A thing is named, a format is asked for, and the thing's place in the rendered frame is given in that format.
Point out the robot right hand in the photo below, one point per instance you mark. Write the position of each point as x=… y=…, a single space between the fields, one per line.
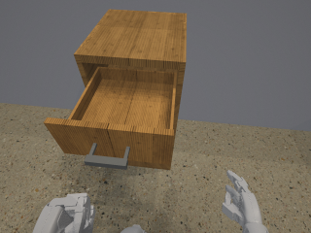
x=244 y=207

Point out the drawer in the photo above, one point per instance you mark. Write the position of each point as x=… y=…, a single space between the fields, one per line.
x=121 y=108

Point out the handle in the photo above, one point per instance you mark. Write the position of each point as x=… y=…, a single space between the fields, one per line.
x=106 y=161

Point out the robot left hand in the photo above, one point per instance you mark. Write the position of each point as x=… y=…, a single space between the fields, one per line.
x=70 y=214

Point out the robot right forearm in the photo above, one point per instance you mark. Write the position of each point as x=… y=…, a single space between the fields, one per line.
x=254 y=227

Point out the cabinet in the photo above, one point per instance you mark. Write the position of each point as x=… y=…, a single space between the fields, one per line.
x=138 y=40

